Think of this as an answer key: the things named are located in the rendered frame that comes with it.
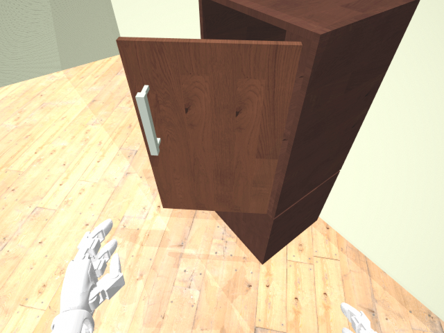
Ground robot right hand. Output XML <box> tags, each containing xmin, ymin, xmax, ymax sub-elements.
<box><xmin>341</xmin><ymin>302</ymin><xmax>377</xmax><ymax>333</ymax></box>

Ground handle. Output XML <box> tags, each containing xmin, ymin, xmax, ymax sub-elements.
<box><xmin>135</xmin><ymin>85</ymin><xmax>161</xmax><ymax>155</ymax></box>

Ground robot left hand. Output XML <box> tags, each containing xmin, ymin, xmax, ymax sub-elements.
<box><xmin>60</xmin><ymin>219</ymin><xmax>125</xmax><ymax>316</ymax></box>

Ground cupboard door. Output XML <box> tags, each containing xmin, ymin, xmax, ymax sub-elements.
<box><xmin>116</xmin><ymin>37</ymin><xmax>302</xmax><ymax>214</ymax></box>

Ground robot left forearm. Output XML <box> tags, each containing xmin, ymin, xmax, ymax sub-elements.
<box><xmin>51</xmin><ymin>309</ymin><xmax>94</xmax><ymax>333</ymax></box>

